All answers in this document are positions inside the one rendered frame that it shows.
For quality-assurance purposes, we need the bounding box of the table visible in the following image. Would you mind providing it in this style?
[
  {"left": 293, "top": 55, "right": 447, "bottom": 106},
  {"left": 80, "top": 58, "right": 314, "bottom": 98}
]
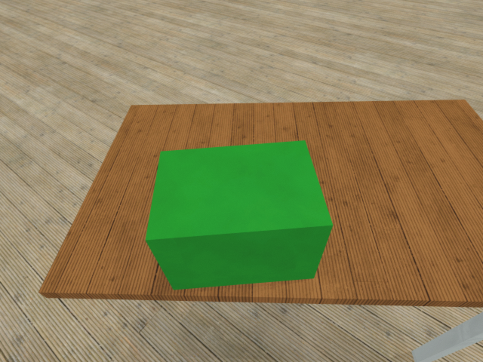
[{"left": 39, "top": 100, "right": 483, "bottom": 362}]

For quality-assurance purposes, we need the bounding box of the carton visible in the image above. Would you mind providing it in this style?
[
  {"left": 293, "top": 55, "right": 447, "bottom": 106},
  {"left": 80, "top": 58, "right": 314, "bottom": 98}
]
[{"left": 146, "top": 140, "right": 333, "bottom": 290}]

